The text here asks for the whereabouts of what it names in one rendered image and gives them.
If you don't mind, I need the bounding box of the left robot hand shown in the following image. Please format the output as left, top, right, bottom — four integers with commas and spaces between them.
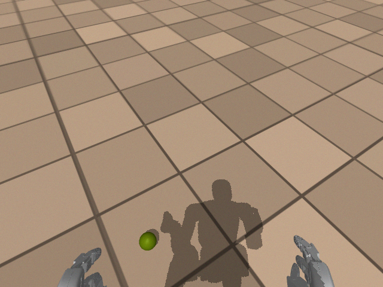
57, 248, 107, 287

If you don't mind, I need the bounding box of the right robot hand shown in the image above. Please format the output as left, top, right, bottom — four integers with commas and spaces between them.
287, 235, 335, 287

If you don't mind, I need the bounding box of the ball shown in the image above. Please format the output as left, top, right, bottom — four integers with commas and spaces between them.
139, 232, 157, 251

